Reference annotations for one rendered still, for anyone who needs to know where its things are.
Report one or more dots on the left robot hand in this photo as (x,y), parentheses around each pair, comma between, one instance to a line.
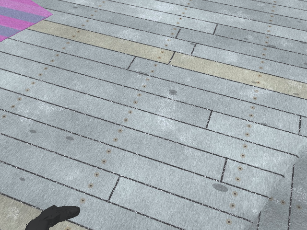
(51,216)

